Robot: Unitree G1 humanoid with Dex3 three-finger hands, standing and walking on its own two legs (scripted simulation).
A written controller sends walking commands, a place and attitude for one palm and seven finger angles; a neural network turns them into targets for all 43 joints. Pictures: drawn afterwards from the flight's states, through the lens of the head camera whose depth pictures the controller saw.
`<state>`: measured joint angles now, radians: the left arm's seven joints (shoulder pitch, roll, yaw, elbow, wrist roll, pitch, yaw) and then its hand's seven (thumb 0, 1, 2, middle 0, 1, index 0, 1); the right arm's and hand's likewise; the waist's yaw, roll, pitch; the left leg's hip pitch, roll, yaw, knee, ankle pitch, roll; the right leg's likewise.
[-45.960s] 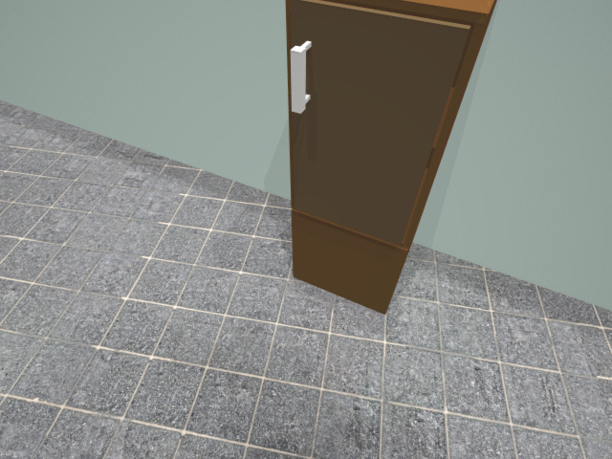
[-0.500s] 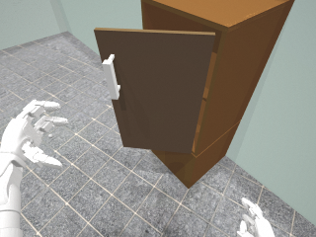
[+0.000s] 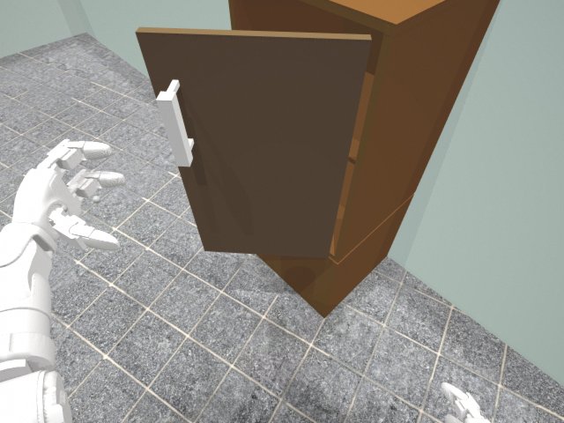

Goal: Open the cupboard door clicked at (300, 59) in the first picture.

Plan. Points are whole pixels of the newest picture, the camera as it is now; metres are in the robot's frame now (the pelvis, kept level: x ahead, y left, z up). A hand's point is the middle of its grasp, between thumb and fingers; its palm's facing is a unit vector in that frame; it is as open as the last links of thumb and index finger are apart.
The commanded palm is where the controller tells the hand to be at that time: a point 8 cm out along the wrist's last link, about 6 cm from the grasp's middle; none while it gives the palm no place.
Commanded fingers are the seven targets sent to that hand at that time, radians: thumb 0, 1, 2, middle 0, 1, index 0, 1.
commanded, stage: move the hooked fingers beside the handle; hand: left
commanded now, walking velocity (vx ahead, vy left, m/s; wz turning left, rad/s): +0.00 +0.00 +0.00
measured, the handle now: (179, 124) +0.56 +0.20 +0.11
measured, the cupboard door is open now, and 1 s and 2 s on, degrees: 42 42 42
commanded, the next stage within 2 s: none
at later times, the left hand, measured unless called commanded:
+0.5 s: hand (118, 163) +0.44 +0.26 +0.13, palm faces -0.02 -1.00 -0.01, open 14.0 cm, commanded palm +0.42 +0.31 +0.13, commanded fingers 0.00 -0.50 0.30 -0.30 -1.20 -0.30 -1.20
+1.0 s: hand (131, 135) +0.51 +0.27 +0.13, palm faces -0.04 -1.00 +0.00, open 14.0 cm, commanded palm +0.51 +0.32 +0.12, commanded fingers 0.00 -0.50 0.30 -0.30 -1.20 -0.30 -1.20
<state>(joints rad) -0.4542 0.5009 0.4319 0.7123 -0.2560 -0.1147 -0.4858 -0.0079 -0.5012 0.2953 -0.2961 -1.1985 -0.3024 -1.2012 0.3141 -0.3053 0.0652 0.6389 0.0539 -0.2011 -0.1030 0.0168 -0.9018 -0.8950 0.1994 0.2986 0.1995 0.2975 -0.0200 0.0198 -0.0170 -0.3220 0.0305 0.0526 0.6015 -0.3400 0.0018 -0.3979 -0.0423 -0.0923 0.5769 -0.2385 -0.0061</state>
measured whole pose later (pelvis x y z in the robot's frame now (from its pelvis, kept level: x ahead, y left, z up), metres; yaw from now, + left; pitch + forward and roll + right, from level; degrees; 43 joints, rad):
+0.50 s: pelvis +0.01 +0.01 -0.01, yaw -1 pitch +9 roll -1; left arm -0.72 0.58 0.45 1.01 -0.20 -0.21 -0.49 -0.01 -0.50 0.30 -0.30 -1.20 -0.30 -1.20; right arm 0.37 -0.31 0.05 0.64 0.04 -0.09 -0.08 0.01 -0.90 -0.89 0.20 0.30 0.20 0.30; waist -0.07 0.01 -0.04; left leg -0.44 0.04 0.06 0.65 -0.37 0.01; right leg -0.51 -0.04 -0.08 0.61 -0.25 0.00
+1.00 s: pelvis +0.01 +0.02 -0.01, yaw -1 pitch +15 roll -2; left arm -1.01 0.76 0.47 1.28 -0.10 -0.23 -0.49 -0.01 -0.50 0.30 -0.30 -1.20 -0.30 -1.20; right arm 0.42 -0.31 0.07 0.64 0.02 0.01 -0.07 0.01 -0.90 -0.89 0.20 0.30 0.20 0.30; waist -0.17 0.00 -0.04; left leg -0.61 0.04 0.05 0.74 -0.39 0.02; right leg -0.66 -0.03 -0.09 0.64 -0.25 0.01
